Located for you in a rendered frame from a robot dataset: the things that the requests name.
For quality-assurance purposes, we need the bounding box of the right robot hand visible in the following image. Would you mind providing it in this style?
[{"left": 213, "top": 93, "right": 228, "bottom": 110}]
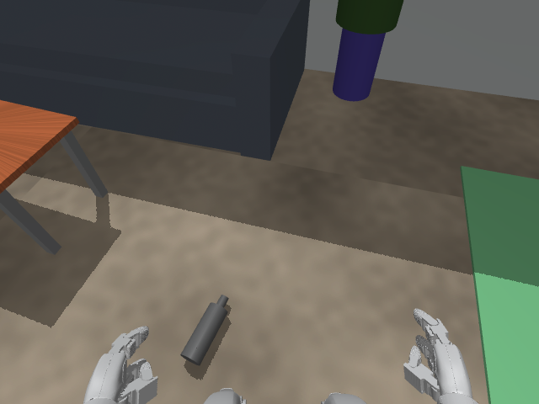
[{"left": 403, "top": 308, "right": 472, "bottom": 402}]

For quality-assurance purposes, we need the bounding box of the potted plant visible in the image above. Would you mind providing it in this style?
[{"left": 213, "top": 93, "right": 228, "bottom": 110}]
[{"left": 333, "top": 0, "right": 403, "bottom": 101}]

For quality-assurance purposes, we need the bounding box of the sofa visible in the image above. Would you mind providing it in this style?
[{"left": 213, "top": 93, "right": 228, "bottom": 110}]
[{"left": 0, "top": 0, "right": 310, "bottom": 161}]

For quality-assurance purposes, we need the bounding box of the coffee table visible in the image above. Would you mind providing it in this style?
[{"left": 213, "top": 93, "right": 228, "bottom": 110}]
[{"left": 0, "top": 100, "right": 108, "bottom": 255}]

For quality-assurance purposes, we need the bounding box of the bottle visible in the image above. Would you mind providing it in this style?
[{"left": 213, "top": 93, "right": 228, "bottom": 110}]
[{"left": 180, "top": 295, "right": 228, "bottom": 366}]

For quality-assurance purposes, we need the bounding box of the left robot hand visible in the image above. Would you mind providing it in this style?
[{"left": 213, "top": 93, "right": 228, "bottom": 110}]
[{"left": 83, "top": 326, "right": 157, "bottom": 404}]

